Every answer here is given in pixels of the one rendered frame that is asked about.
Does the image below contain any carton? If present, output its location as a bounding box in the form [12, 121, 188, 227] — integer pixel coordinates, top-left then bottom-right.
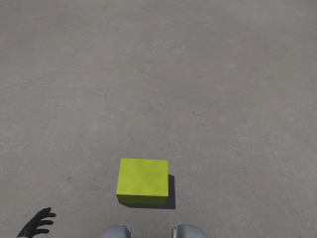
[116, 158, 168, 205]

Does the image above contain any robot thigh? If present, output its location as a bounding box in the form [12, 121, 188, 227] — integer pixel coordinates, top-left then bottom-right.
[171, 223, 208, 238]
[100, 224, 131, 238]

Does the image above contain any right robot thigh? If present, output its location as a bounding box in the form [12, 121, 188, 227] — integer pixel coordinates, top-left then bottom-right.
[171, 223, 208, 238]

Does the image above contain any left robot thigh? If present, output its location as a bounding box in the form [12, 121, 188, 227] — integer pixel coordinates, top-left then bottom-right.
[100, 224, 131, 238]

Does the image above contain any robot left hand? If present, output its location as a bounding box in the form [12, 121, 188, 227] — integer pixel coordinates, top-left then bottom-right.
[16, 207, 56, 238]

